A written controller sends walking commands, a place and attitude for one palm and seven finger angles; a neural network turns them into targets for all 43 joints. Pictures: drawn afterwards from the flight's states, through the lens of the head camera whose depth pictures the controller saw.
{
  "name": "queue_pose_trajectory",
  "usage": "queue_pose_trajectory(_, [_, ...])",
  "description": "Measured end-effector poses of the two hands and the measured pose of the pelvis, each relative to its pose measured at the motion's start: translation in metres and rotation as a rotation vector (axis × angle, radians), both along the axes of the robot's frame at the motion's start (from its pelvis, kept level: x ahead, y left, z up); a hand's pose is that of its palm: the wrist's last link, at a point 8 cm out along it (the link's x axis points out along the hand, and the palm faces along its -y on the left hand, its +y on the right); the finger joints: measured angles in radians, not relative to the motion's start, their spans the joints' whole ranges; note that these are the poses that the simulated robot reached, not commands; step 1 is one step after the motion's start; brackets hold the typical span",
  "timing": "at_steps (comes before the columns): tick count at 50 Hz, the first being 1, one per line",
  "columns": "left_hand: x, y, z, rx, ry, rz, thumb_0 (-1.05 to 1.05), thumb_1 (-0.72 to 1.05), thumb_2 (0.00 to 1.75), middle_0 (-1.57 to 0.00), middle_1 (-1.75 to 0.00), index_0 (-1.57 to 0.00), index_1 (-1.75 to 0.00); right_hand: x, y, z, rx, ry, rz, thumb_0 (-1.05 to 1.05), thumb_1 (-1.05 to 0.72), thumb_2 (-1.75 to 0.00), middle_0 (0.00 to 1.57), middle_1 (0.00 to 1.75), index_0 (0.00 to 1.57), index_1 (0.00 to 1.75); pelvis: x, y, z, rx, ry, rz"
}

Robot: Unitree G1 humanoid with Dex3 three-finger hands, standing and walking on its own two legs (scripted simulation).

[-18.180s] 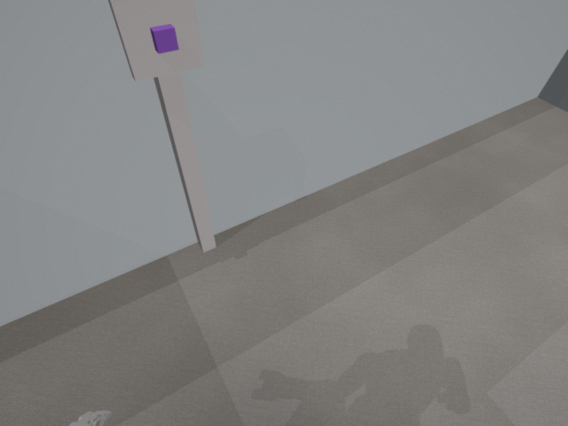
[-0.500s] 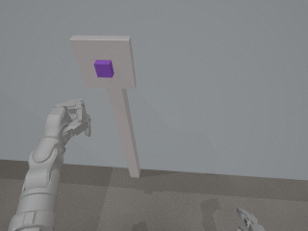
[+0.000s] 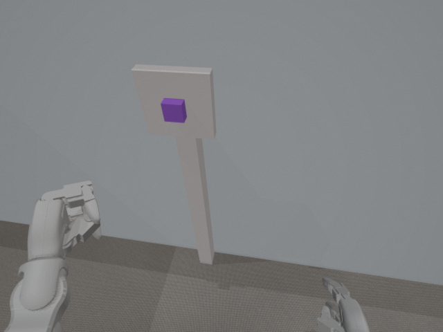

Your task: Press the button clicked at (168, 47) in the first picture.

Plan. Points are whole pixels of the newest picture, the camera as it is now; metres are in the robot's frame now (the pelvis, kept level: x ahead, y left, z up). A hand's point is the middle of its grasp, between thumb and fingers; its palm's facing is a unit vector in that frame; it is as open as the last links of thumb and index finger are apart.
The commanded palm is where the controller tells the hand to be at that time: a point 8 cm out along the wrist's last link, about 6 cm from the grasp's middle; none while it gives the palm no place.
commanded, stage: draw the hand back to the body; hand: left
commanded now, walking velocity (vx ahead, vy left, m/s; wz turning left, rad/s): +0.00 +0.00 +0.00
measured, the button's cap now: (174, 109) +0.56 +0.18 +0.13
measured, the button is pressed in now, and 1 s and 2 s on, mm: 0 0 0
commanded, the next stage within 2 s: step back with the hand held close in 0.54 s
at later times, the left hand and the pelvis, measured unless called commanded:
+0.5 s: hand (57, 254) +0.17 +0.24 +0.15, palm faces +0.43 -0.82 -0.37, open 3.1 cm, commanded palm +0.12 +0.28 +0.17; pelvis -0.01 +0.00 +0.00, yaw +0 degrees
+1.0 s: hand (46, 266) +0.15 +0.25 +0.14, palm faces +0.31 -0.82 -0.49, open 3.1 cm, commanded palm +0.09 +0.30 +0.17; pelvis -0.03 +0.02 -0.01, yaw +1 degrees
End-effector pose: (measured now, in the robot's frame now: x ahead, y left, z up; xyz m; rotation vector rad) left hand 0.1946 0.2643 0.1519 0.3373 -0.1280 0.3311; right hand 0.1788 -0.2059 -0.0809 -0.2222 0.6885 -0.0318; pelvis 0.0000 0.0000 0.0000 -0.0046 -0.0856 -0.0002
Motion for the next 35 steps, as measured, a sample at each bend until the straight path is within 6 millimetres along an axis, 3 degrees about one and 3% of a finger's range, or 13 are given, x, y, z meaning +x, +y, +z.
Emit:
queue_pose_trajectory(8, [-0.03, 0.005, 0.011, 0.065, 0.002, 0.023, 0.01, 0.89, 0.9, -1.31, -1.5, -1.31, -1.5, -0.007, -0.005, -0.004, 0.003, 0.014, -0.027, 0.01, -0.9, -0.9, 0.2, 0.3, 0.2, 0.3, 0.004, 0.002, 0.0, -0.001, -0.004, -0.004])
queue_pose_trajectory(18, [-0.066, 0.014, 0.018, 0.116, 0.002, 0.086, 0.01, 0.89, 0.9, -1.31, -1.5, -1.31, -1.5, -0.002, -0.008, 0.004, -0.014, -0.045, -0.025, 0.01, -0.91, -0.9, 0.2, 0.3, 0.2, 0.3, 0.0, 0.003, -0.001, -0.006, -0.011, 0.0])
queue_pose_trajectory(35, [-0.067, 0.015, 0.019, 0.102, -0.034, 0.078, 0.01, 0.89, 0.9, -1.31, -1.5, -1.31, -1.5, -0.01, 0.001, 0.007, -0.005, -0.062, -0.01, 0.01, -0.9, -0.9, 0.2, 0.3, 0.2, 0.3, -0.01, 0.002, -0.001, -0.009, -0.019, 0.003])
